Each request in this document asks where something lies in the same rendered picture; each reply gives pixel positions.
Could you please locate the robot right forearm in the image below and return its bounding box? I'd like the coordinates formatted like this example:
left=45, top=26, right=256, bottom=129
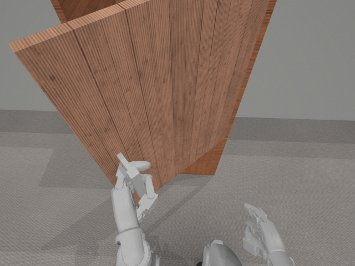
left=266, top=251, right=297, bottom=266

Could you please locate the cupboard door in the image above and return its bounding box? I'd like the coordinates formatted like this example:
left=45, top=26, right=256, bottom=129
left=9, top=0, right=270, bottom=205

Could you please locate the robot left forearm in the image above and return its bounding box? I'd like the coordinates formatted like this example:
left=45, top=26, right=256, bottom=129
left=115, top=227, right=152, bottom=266

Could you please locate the handle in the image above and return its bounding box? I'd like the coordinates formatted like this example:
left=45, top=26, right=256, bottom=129
left=117, top=152, right=147, bottom=198

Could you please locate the left robot hand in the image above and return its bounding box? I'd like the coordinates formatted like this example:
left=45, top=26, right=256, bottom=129
left=111, top=161, right=159, bottom=233

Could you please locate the right robot thigh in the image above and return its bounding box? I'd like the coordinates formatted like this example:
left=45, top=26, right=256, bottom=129
left=203, top=243, right=242, bottom=266

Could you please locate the right robot hand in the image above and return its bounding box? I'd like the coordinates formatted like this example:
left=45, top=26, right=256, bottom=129
left=243, top=203, right=286, bottom=260

